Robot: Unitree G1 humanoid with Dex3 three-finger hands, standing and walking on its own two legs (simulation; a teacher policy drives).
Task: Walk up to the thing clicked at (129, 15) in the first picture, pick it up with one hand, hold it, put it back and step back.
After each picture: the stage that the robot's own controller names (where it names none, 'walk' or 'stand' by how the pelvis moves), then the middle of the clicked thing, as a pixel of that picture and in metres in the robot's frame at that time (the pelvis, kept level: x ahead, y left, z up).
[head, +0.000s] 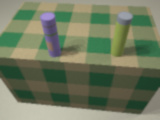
stand; (120, 36) +0.68 -0.18 -0.05
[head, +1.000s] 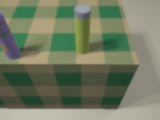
walk; (82, 31) +0.64 +0.03 -0.02
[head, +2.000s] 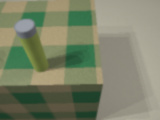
stand; (34, 49) +0.50 +0.23 -0.01
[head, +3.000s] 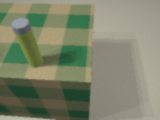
stand; (29, 45) +0.57 +0.26 -0.02
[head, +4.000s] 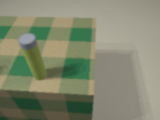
stand; (34, 59) +0.54 +0.25 -0.05
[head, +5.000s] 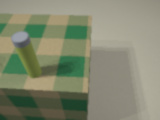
stand; (28, 57) +0.55 +0.28 -0.05
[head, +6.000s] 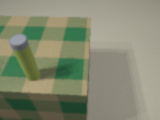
stand; (26, 60) +0.53 +0.28 -0.06
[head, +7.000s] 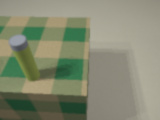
stand; (26, 60) +0.53 +0.28 -0.06
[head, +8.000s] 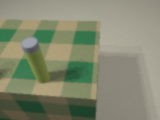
rise first; (37, 62) +0.52 +0.26 -0.05
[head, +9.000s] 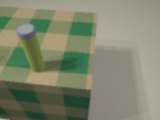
go down; (32, 50) +0.56 +0.26 -0.03
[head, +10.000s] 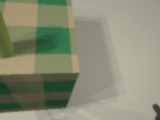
go down; out of the picture +0.53 +0.25 +0.03
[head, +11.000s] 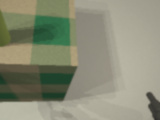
close in; out of the picture +0.55 +0.25 +0.04
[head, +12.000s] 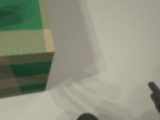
close; out of the picture +0.56 +0.28 +0.08
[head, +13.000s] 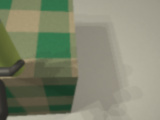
lift; (0, 47) +0.43 +0.22 +0.09
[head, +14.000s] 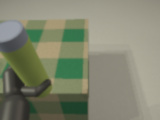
lift; (28, 66) +0.32 +0.16 +0.17
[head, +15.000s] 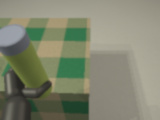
hold; (29, 68) +0.33 +0.17 +0.15
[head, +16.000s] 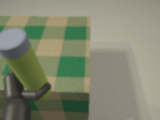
hold; (29, 70) +0.33 +0.17 +0.14
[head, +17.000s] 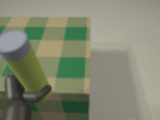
crouch; (29, 72) +0.32 +0.17 +0.14
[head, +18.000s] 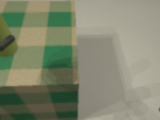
crouch; out of the picture +0.48 +0.24 +0.18
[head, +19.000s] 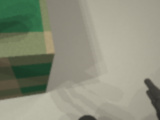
lower; out of the picture +0.54 +0.26 +0.08
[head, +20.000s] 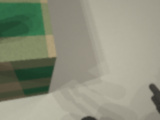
lower; out of the picture +0.53 +0.27 +0.07
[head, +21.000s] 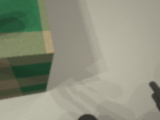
lower; out of the picture +0.54 +0.27 +0.08
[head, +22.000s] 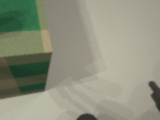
lower; out of the picture +0.54 +0.27 +0.08
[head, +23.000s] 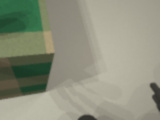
loosen; out of the picture +0.54 +0.27 +0.08
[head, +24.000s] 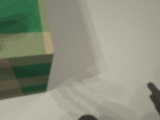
withdraw; out of the picture +0.54 +0.27 +0.07
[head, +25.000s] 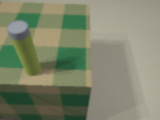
sink last; (26, 51) +0.51 +0.24 +0.01
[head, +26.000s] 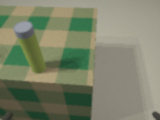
stand; (32, 50) +0.53 +0.25 +0.01
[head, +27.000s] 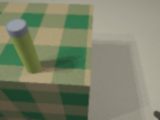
stand; (26, 49) +0.52 +0.25 +0.02
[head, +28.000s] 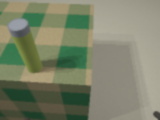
stand; (27, 49) +0.52 +0.25 +0.01
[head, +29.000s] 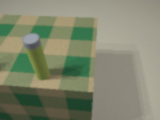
stand; (37, 59) +0.54 +0.24 -0.05
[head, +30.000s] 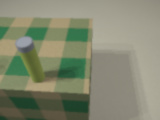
stand; (32, 62) +0.53 +0.26 -0.05
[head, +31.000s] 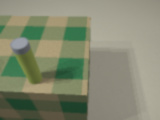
stand; (28, 63) +0.51 +0.27 -0.05
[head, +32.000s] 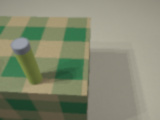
walk; (28, 63) +0.51 +0.27 -0.06
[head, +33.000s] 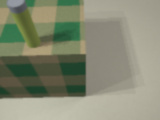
walk; (26, 25) +0.64 +0.27 -0.03
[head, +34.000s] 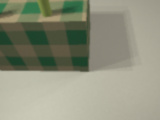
walk; out of the picture +0.97 +0.28 -0.03
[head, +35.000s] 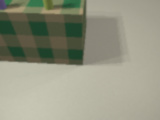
walk; out of the picture +1.17 +0.25 -0.04
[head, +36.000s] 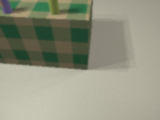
stand; out of the picture +1.12 +0.22 -0.05
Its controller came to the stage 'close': yes
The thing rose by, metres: 0.21
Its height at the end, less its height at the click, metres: +0.00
